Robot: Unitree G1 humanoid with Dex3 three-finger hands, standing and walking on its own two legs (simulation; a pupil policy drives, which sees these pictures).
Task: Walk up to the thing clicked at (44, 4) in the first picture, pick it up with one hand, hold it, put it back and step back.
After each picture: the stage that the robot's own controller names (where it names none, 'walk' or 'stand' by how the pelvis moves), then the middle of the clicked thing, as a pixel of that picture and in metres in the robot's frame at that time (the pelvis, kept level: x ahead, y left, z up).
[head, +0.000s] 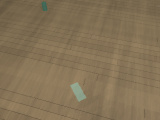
stand; (44, 6) +2.04 +0.55 -0.72
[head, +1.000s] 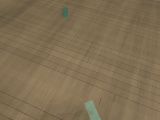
walk; (64, 12) +1.92 +0.25 -0.69
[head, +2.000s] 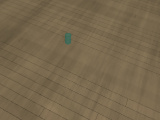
walk; (68, 38) +1.27 +0.12 -0.71
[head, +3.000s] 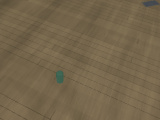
walk; (59, 77) +0.80 +0.15 -0.71
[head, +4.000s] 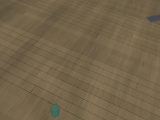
walk; (55, 111) +0.50 +0.15 -0.71
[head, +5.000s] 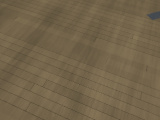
stand; out of the picture +0.32 +0.18 -0.70
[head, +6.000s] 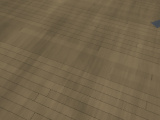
stand; out of the picture +0.29 +0.19 -0.72
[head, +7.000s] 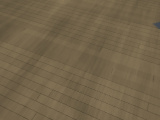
stand; out of the picture +0.30 +0.19 -0.73
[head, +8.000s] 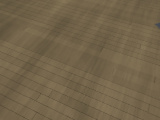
stand; out of the picture +0.28 +0.18 -0.73
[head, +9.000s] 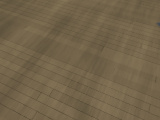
stand; out of the picture +0.28 +0.18 -0.73
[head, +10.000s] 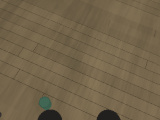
go down; (45, 103) +0.33 +0.19 -0.56
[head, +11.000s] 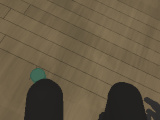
go down; (39, 77) +0.37 +0.20 -0.32
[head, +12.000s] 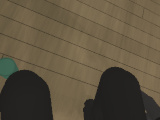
close in; (8, 69) +0.36 +0.23 -0.25
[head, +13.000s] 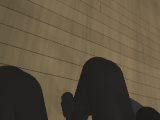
close; out of the picture +0.36 +0.24 -0.22
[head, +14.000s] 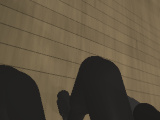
close; out of the picture +0.36 +0.25 -0.22
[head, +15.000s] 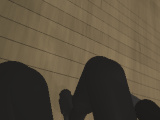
lift; out of the picture +0.33 +0.24 -0.22
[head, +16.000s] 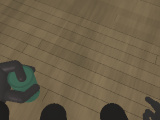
lift; (25, 85) +0.31 +0.18 +0.00
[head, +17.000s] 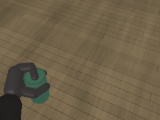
hold; (37, 86) +0.32 +0.16 +0.01
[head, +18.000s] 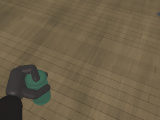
hold; (39, 88) +0.32 +0.16 +0.00
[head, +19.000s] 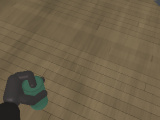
crouch; (36, 93) +0.31 +0.17 -0.04
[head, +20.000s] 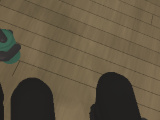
lower; (6, 48) +0.44 +0.22 -0.10
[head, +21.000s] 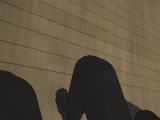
lower; out of the picture +0.40 +0.26 -0.22
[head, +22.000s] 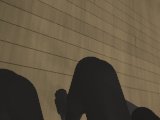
lower; out of the picture +0.39 +0.27 -0.22
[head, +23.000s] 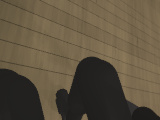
lower; out of the picture +0.39 +0.26 -0.23
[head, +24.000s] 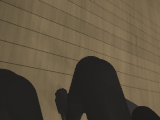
lower; out of the picture +0.39 +0.25 -0.23
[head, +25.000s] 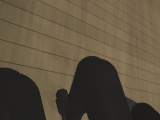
open; out of the picture +0.38 +0.23 -0.22
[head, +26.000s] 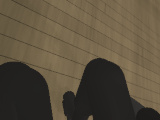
stand; out of the picture +0.37 +0.22 -0.22
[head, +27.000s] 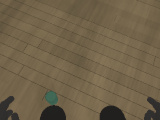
stand; (52, 98) +0.35 +0.17 -0.52
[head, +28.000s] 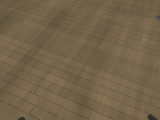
stand; out of the picture +0.32 +0.16 -0.66
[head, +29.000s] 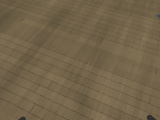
stand; out of the picture +0.32 +0.16 -0.66
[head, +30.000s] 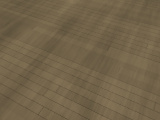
stand; out of the picture +0.34 +0.15 -0.72
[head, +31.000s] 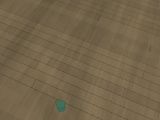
walk; (61, 106) +0.40 +0.11 -0.71
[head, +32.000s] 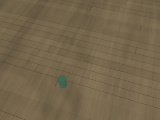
walk; (62, 82) +0.64 +0.19 -0.69
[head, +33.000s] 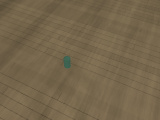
stand; (67, 62) +0.96 +0.16 -0.70
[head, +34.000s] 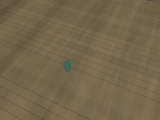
stand; (67, 66) +0.95 +0.16 -0.72
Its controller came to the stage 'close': yes
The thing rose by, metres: 0.70
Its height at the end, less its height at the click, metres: +0.00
